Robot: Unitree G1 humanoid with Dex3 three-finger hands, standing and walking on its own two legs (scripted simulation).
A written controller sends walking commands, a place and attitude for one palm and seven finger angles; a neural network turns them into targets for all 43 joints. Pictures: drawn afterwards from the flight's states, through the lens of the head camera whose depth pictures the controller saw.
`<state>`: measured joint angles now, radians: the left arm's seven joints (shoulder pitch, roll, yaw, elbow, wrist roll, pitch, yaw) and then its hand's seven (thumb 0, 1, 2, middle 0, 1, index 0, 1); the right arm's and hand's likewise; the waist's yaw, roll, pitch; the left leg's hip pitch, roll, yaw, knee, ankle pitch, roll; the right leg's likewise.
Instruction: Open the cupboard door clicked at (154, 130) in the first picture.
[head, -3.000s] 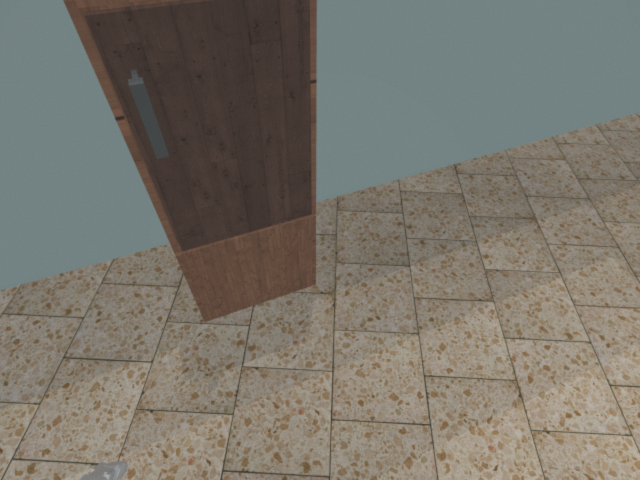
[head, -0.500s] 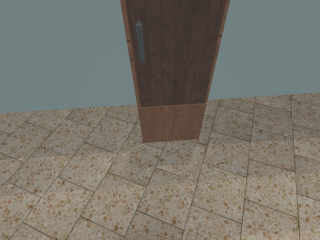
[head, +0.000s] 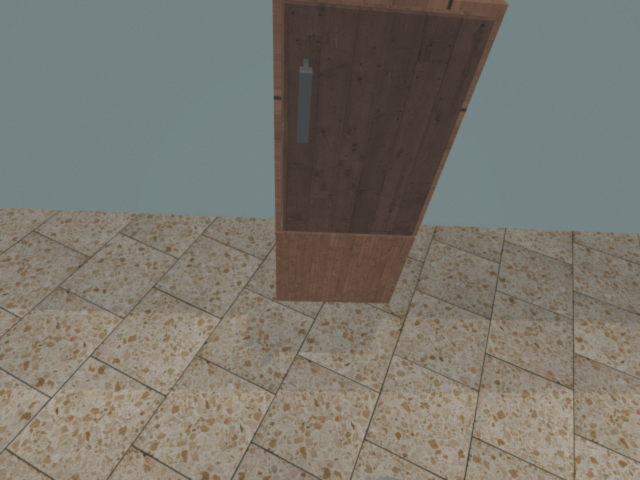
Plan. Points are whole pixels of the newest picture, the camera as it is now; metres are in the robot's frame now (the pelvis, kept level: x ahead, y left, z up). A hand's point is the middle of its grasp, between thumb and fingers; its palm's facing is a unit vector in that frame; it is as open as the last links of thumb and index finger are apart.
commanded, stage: take the last steps up to it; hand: left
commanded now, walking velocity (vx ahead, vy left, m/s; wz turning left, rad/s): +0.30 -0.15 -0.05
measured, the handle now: (304, 101) +0.79 +0.09 +0.06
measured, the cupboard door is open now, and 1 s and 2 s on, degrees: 0 0 0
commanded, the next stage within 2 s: come to a stop and stand still in 0.44 s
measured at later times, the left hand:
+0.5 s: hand (252, 452) +0.20 +0.10 -0.20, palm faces +0.03 -0.99 -0.15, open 7.3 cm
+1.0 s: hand (276, 394) +0.28 +0.08 -0.17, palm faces +0.06 -0.96 -0.28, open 7.4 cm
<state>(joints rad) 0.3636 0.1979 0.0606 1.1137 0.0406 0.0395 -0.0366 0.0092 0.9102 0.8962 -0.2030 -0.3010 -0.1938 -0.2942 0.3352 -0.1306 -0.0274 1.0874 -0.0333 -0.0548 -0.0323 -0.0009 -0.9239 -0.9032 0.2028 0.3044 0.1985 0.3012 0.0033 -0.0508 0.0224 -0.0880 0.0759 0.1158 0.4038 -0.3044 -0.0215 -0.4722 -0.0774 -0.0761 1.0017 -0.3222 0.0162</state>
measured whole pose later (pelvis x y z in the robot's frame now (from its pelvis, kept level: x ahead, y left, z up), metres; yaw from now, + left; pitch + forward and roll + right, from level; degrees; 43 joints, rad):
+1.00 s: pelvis +0.24 -0.12 -0.01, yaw +1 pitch -1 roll +1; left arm 0.19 0.16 0.04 1.00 0.03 0.01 0.04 0.00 0.91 0.90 -0.20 -0.30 -0.20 -0.29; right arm 0.15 -0.22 -0.08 1.04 -0.02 0.07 -0.02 0.00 -0.91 -0.90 0.20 0.30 0.20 0.30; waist 0.01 0.04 0.13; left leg -0.44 0.00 0.00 1.14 -0.48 -0.03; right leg -0.34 -0.09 -0.10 0.59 -0.24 0.00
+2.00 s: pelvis +0.18 -0.06 -0.01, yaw +1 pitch -1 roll +0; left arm 0.30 0.13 -0.02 1.10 0.02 -0.02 0.04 0.01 0.92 0.90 -0.21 -0.30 -0.20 -0.29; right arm 0.32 -0.15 0.01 1.08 -0.02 -0.02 -0.01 0.00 -0.91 -0.90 0.20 0.30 0.19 0.30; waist -0.02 0.03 0.02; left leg -0.24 -0.01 0.07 0.52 -0.26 0.04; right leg -0.22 -0.02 -0.04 0.51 -0.28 0.00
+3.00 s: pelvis +0.27 -0.09 -0.02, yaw +1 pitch +1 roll +0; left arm 0.39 0.14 0.03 1.10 0.03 0.03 0.02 0.00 0.91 0.90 -0.20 -0.30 -0.19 -0.29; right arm 0.25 -0.13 -0.01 1.08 -0.03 -0.04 -0.05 0.00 -0.92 -0.90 0.20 0.30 0.20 0.30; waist 0.01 -0.06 0.05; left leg -0.28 0.05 0.13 0.67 -0.39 0.03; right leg -0.29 0.03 -0.07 0.87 -0.50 -0.05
